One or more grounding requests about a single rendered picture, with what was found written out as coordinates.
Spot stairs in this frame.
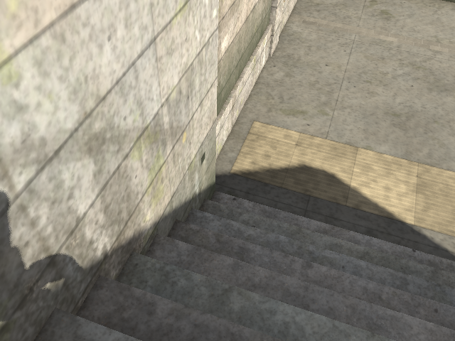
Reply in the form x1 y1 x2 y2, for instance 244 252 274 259
34 191 455 341

